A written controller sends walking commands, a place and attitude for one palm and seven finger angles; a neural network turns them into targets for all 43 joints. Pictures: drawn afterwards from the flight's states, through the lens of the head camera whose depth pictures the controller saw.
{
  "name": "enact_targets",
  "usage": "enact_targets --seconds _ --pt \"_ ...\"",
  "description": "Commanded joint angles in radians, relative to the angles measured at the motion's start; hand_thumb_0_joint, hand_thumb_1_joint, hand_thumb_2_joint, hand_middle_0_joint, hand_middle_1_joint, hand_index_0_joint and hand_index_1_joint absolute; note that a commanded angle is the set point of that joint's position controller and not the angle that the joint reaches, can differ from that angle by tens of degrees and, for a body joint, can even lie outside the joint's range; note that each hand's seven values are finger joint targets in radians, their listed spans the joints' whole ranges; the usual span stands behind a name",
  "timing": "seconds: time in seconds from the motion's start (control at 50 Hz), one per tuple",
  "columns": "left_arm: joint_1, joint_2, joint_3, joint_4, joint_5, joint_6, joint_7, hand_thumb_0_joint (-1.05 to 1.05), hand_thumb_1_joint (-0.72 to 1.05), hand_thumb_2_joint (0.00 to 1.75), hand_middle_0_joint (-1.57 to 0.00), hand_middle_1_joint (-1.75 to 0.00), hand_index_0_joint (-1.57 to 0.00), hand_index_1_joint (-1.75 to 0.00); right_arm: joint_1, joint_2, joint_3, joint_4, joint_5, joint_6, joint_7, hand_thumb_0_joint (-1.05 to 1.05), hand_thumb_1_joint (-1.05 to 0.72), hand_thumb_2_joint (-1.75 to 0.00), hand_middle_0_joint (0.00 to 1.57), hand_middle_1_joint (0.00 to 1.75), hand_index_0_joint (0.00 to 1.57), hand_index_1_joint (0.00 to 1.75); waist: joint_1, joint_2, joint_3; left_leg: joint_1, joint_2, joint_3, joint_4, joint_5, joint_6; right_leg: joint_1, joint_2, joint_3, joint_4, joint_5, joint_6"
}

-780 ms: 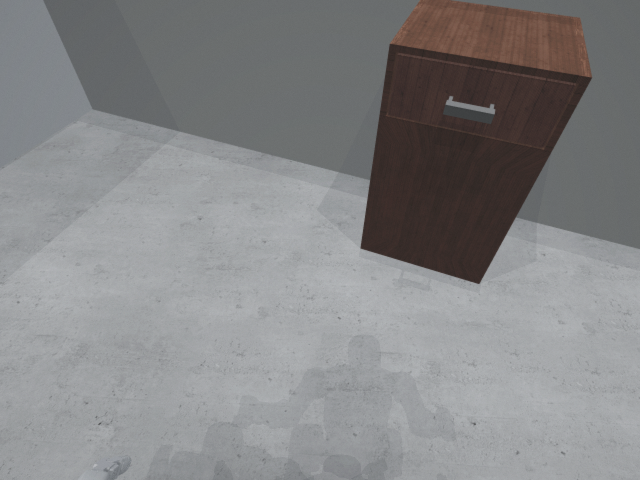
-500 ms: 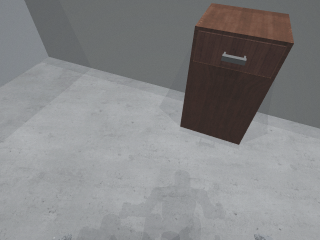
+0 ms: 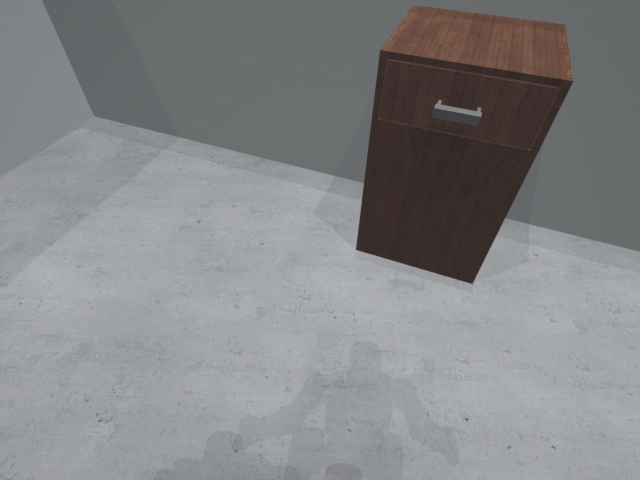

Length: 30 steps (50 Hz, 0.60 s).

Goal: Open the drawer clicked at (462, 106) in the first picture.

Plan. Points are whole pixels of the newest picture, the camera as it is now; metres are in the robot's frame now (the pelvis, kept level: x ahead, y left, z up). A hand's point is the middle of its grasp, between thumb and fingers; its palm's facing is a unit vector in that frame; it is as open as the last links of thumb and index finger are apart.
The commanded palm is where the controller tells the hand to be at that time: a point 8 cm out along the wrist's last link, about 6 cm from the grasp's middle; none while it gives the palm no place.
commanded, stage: stand and wait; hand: left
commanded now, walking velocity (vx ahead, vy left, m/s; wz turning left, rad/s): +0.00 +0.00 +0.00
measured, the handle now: (457, 110) +1.06 -0.32 -0.05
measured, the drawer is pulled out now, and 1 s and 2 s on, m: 0.00 0.00 0.00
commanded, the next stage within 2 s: look at it before walking up in 0.22 s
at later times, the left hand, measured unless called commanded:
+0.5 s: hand out of the picture +0.07 +0.24 -0.16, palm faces -0.03 -0.94 -0.33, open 7.4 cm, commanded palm none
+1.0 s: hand out of the picture +0.08 +0.25 -0.15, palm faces -0.03 -0.94 -0.34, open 7.4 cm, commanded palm none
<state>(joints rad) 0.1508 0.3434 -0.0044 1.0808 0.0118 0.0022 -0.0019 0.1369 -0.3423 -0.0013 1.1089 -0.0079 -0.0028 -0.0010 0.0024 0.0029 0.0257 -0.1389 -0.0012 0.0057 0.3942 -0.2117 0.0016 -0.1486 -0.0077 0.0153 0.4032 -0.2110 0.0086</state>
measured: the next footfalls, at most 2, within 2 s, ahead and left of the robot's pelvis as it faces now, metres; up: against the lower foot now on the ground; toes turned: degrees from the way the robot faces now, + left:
left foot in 1.88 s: +0.06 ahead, +0.09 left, +0.00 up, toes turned -27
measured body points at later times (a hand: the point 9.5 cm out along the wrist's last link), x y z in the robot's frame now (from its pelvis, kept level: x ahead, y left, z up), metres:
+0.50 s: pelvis +0.00 +0.00 +0.00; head +0.00 +0.00 +0.45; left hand +0.07 +0.29 -0.13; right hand +0.07 -0.30 -0.13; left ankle +0.00 +0.12 -0.74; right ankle +0.01 -0.12 -0.74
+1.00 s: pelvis +0.01 +0.00 +0.00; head +0.01 +0.00 +0.45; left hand +0.08 +0.30 -0.13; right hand +0.09 -0.30 -0.13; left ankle +0.00 +0.12 -0.74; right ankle +0.01 -0.12 -0.74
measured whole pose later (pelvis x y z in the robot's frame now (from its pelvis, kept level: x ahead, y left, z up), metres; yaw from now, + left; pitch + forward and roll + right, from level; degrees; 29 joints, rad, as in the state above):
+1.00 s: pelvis +0.01 +0.00 +0.00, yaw -1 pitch -2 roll +0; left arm 0.14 0.34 0.00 1.09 0.01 0.00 0.00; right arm 0.11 -0.34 0.00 1.11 -0.01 -0.01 0.00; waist 0.01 0.00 0.03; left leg -0.12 0.00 0.01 0.36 -0.20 0.00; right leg -0.14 0.00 0.02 0.37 -0.20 0.01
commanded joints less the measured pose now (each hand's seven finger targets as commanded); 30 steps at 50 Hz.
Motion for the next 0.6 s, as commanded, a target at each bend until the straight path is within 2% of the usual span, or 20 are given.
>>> enact_targets --seconds 0.0,0.12,0.26,0.38,0.58 --pt "-0.052 0.203 0.039 -0.066 -0.001 -0.028 0.013 0.00 0.90 0.90 -0.20 -0.30 -0.20 -0.30 -0.065 -0.203 -0.038 -0.068 -0.001 -0.029 -0.009 0.00 -0.90 -0.90 0.20 0.30 0.20 0.30 -0.002 -0.015 -0.025 -0.018 0.112 -0.102 -0.084 0.054 0.027 -0.027 -0.112 0.099 -0.089 0.023 -0.040" --pt "-0.055 0.204 0.039 -0.066 0.000 -0.028 0.012 0.00 0.90 0.90 -0.20 -0.30 -0.20 -0.30 -0.056 -0.200 -0.039 -0.061 -0.002 -0.029 -0.007 0.00 -0.90 -0.90 0.20 0.30 0.20 0.30 -0.004 -0.016 -0.023 -0.022 0.111 -0.103 -0.088 0.030 0.025 -0.042 -0.111 0.112 -0.101 -0.018 -0.040" --pt "-0.053 0.199 0.039 -0.062 -0.001 -0.031 0.013 0.00 0.90 0.90 -0.20 -0.30 -0.20 -0.30 -0.055 -0.201 -0.039 -0.058 -0.002 -0.033 -0.009 0.00 -0.90 -0.90 0.20 0.30 0.20 0.30 -0.004 -0.011 -0.047 -0.001 0.119 -0.100 -0.082 0.091 0.025 -0.025 -0.113 0.103 -0.089 0.065 -0.041" --pt "-0.048 0.199 0.038 -0.057 0.000 -0.029 0.012 0.00 0.90 0.90 -0.20 -0.30 -0.20 -0.30 -0.060 -0.202 -0.040 -0.056 -0.002 -0.031 -0.009 0.00 -0.90 -0.90 0.20 0.30 0.20 0.30 -0.004 0.004 -0.025 -0.007 0.120 -0.101 -0.093 0.060 0.024 -0.038 -0.107 0.105 -0.095 0.041 -0.038" --pt "-0.048 0.199 0.039 -0.054 0.000 -0.031 0.013 0.00 0.90 0.90 -0.20 -0.30 -0.20 -0.30 -0.061 -0.205 -0.039 -0.056 -0.001 -0.034 -0.011 0.00 -0.90 -0.90 0.20 0.30 0.20 0.30 -0.003 -0.008 -0.049 0.011 0.125 -0.098 -0.089 0.116 0.024 -0.014 -0.109 0.096 -0.086 0.107 -0.037"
